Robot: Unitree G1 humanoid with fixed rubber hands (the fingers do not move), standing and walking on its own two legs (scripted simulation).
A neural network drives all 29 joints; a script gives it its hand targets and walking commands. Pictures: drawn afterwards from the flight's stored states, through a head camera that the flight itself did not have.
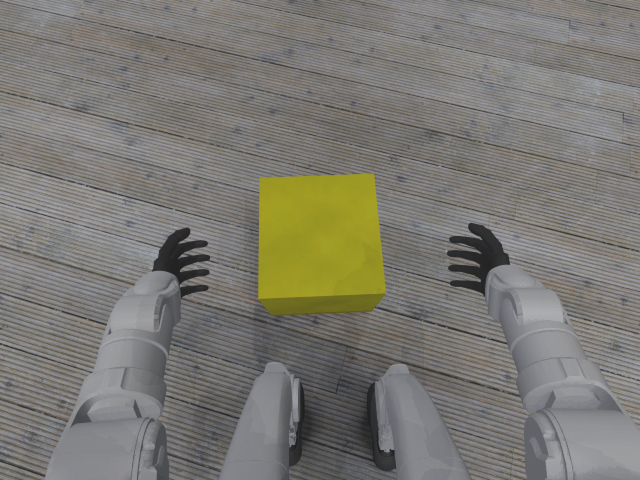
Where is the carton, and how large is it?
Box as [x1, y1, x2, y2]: [258, 174, 385, 315]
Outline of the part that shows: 373,174 259,178 258,298 271,315 371,311 385,293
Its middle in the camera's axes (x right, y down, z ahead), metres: -0.01 +0.03 +1.02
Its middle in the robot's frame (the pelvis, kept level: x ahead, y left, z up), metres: +0.55 +0.03 -0.56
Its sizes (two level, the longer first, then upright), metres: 0.299 0.282 0.251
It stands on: the floor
